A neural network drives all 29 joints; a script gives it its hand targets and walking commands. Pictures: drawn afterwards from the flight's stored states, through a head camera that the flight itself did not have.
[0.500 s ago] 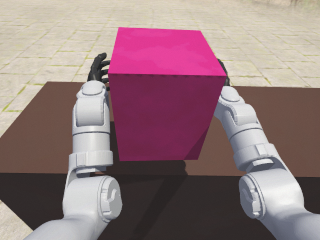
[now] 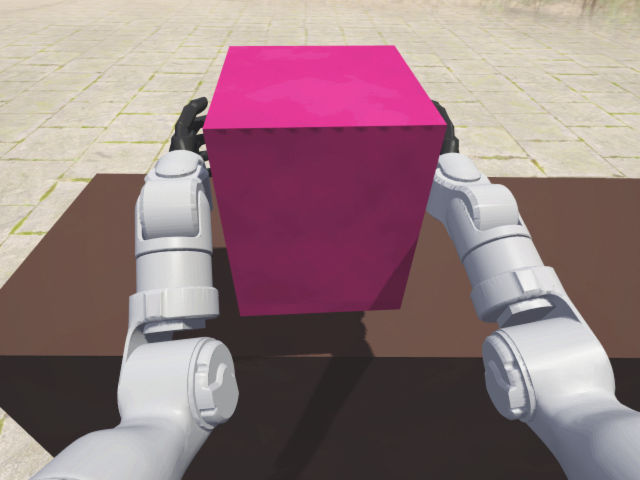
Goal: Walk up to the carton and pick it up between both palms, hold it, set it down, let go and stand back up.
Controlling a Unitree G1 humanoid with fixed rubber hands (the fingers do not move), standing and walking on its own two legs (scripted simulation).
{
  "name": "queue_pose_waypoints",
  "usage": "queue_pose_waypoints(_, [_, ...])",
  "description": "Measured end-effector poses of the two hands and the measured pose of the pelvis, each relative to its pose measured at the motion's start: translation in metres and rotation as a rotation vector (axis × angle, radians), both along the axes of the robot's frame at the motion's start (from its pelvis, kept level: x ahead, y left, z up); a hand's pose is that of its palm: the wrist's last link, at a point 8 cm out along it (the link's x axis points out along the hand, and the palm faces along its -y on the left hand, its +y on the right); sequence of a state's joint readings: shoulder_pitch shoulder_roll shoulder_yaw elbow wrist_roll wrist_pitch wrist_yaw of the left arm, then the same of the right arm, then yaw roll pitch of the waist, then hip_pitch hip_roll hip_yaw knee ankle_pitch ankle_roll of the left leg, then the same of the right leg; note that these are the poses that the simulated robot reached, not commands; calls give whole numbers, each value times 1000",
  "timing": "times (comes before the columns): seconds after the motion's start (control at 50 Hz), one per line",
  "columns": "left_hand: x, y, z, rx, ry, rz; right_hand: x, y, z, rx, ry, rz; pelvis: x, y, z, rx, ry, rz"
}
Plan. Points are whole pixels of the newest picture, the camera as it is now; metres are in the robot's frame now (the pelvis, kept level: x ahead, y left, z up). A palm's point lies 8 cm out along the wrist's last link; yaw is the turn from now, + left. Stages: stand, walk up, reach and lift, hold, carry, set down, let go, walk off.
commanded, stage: reach and lift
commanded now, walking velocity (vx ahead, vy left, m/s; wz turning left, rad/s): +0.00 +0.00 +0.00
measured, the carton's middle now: (317, 181) +0.39 +0.00 +0.22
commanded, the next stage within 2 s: hold in 0.22 s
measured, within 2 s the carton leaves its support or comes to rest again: neither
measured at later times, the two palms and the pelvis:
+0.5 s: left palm (184, 150) +0.38 +0.15 +0.27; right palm (444, 143) +0.38 -0.15 +0.27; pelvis +0.00 +0.00 +0.00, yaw +0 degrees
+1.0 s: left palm (179, 138) +0.37 +0.15 +0.29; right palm (448, 127) +0.38 -0.15 +0.29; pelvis +0.00 -0.01 +0.00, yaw +0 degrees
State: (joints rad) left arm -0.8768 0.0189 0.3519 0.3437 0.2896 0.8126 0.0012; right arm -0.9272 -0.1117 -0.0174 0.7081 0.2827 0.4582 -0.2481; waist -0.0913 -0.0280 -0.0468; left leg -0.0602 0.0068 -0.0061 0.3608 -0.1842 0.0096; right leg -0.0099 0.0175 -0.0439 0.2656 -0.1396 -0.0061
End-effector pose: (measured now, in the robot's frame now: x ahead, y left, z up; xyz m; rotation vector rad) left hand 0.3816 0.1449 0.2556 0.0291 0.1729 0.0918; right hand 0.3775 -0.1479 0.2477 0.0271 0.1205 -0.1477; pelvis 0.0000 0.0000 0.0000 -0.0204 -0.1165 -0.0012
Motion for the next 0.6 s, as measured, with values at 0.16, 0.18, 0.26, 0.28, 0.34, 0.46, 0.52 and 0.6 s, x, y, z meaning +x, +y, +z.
queue_pose_waypoints(0.16, [1, 1, 5, -7, 3, 2, 2, 1, 9, 3, 5, 4, 2, -1, 0, -1, 6, 0])
queue_pose_waypoints(0.18, [0, 1, 6, -7, 3, 2, 2, 1, 10, 4, 5, 4, 2, -1, 0, -1, 6, 1])
queue_pose_waypoints(0.26, [0, 1, 8, -8, 2, 2, 1, 1, 13, 10, 6, 12, 2, -1, 0, -2, 9, 0])
queue_pose_waypoints(0.28, [0, 1, 9, -8, 2, 2, 1, 1, 14, 10, 5, 12, 2, -1, 0, -2, 11, 0])
queue_pose_waypoints(0.34, [-1, 0, 12, -6, 1, 3, 1, 1, 17, 8, 6, 11, 2, -1, 0, -1, 14, -1])
queue_pose_waypoints(0.46, [-3, 0, 17, -12, -1, 8, 0, 0, 24, 8, 5, 14, 2, -2, 0, -1, 14, -2])
queue_pose_waypoints(0.52, [-5, 1, 20, -16, 1, 11, -1, 1, 28, 5, 7, 17, 2, -3, 0, -1, 16, -3])
queue_pose_waypoints(0.6, [-7, 2, 24, -19, -4, 16, -2, 2, 33, 2, 4, 23, 1, -4, 0, -1, 19, -3])
